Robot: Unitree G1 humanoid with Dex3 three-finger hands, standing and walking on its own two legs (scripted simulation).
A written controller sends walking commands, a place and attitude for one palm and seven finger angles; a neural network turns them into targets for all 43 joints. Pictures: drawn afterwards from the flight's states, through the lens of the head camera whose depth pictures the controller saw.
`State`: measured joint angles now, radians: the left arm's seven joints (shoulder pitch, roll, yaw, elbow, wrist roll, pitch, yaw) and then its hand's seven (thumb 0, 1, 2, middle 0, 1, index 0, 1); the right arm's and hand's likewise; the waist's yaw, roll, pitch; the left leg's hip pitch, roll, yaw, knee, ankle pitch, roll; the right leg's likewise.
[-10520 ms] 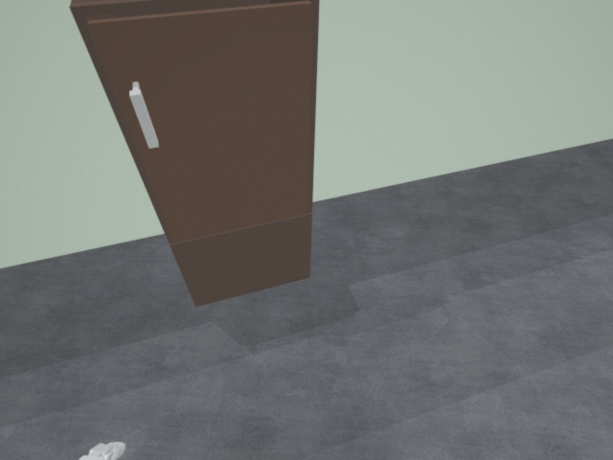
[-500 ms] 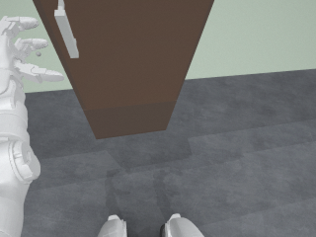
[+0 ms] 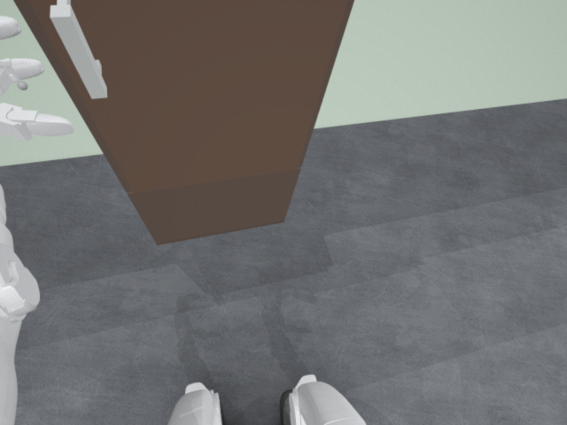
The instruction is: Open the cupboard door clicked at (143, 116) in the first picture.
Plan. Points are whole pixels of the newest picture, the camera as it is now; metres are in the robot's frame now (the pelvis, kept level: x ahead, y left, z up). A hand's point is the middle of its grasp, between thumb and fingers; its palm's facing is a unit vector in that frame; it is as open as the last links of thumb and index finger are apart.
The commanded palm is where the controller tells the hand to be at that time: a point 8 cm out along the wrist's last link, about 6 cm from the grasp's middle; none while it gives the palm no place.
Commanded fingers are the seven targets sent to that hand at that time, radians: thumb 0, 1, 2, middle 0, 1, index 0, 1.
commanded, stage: slide the fingers in behind the handle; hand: left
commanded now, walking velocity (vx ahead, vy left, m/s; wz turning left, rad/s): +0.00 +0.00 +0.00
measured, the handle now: (82, 45) +0.60 +0.20 +0.11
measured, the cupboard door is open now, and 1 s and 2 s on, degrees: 0 0 0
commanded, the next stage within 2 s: close the thumb around the handle in 1.68 s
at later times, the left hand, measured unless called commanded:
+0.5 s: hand (62, 82) +0.54 +0.22 +0.10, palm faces +0.11 -0.99 +0.00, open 14.0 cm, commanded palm +0.52 +0.25 +0.10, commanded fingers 0.00 -0.50 0.30 -0.30 -1.20 -0.30 -1.20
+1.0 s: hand (97, 83) +0.54 +0.18 +0.10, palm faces +0.12 -0.99 -0.02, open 14.0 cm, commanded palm +0.52 +0.22 +0.10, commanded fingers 0.00 -0.50 0.30 -0.30 -1.20 -0.30 -1.20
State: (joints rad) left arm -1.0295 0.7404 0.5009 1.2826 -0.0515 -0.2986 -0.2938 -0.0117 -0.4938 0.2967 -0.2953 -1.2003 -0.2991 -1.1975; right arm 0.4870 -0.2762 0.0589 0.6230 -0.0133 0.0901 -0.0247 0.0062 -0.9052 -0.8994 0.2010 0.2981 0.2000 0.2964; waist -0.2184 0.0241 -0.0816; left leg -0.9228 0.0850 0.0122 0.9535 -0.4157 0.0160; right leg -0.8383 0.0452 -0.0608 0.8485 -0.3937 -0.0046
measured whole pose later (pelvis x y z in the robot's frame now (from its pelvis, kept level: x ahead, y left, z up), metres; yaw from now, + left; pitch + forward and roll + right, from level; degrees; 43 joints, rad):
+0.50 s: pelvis +0.01 +0.01 +0.00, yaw +1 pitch +22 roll -4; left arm -1.02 0.57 0.43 1.21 -0.05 -0.33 -0.18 -0.01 -0.50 0.30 -0.30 -1.20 -0.30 -1.20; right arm 0.43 -0.26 0.04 0.62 -0.03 0.08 0.01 0.00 -0.91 -0.90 0.20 0.30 0.20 0.30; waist -0.20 0.03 -0.10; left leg -0.92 0.07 0.01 0.97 -0.44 0.02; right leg -0.83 0.03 -0.06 0.87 -0.42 0.01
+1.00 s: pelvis +0.00 -0.01 +0.00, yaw +2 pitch +21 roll -3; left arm -1.07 0.54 0.39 1.28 -0.03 -0.35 -0.10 -0.01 -0.50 0.30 -0.29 -1.20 -0.30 -1.20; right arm 0.44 -0.27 0.03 0.65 -0.03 0.06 0.01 0.01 -0.91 -0.90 0.20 0.30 0.20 0.30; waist -0.21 0.03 -0.09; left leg -0.92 0.07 0.00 0.96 -0.41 0.00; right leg -0.84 0.03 -0.07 0.89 -0.42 -0.02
